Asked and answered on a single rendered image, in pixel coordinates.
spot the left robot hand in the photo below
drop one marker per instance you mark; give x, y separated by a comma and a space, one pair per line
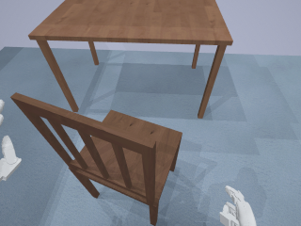
10, 162

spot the right robot hand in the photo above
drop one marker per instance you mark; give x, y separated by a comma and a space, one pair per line
239, 215

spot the table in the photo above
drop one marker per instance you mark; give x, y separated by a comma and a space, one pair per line
195, 22

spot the chair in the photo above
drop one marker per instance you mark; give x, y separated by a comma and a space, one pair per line
122, 152

